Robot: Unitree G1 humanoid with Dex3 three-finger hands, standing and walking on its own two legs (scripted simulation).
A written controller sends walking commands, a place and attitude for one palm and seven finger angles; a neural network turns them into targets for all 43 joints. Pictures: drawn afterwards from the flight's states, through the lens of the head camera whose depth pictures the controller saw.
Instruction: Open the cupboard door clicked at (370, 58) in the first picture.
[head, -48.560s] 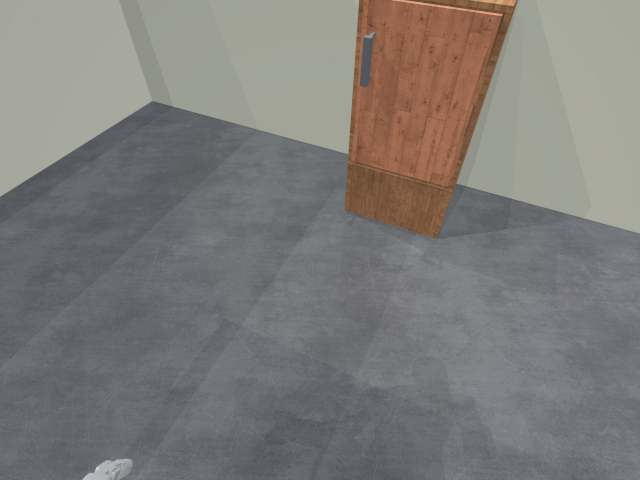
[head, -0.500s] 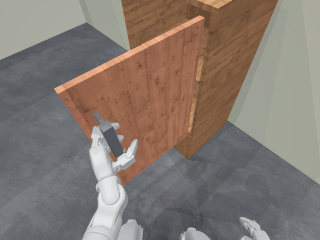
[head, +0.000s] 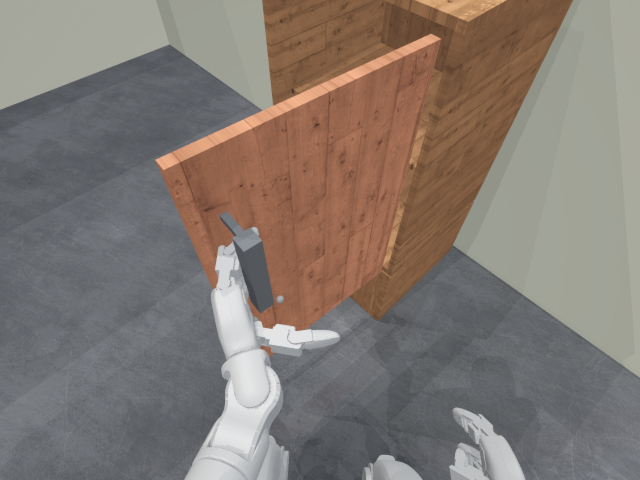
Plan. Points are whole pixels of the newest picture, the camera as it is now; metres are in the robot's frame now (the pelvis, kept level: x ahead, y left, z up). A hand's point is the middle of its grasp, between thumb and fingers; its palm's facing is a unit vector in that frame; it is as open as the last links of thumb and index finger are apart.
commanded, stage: slide the hand sideways off the handle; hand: left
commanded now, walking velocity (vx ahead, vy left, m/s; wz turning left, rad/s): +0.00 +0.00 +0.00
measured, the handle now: (246, 263) +0.38 +0.11 +0.05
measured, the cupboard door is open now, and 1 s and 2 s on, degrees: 86 89 89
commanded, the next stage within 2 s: draw the hand back to the body in 1.30 s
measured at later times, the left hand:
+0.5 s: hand (277, 333) +0.29 +0.07 +0.04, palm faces -0.07 -1.00 +0.03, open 16.2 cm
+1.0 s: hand (238, 365) +0.25 +0.11 +0.04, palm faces -0.03 -1.00 -0.02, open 16.2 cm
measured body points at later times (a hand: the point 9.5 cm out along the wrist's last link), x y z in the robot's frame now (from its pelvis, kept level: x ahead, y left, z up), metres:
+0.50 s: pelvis -0.01 +0.02 +0.00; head +0.04 +0.03 +0.44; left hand +0.28 +0.12 +0.04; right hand +0.14 -0.21 -0.10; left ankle +0.04 +0.12 -0.65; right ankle +0.00 -0.10 -0.65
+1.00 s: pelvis +0.00 +0.00 -0.01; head +0.06 +0.00 +0.44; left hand +0.24 +0.16 +0.04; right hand +0.18 -0.22 -0.10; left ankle +0.04 +0.12 -0.65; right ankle +0.00 -0.10 -0.65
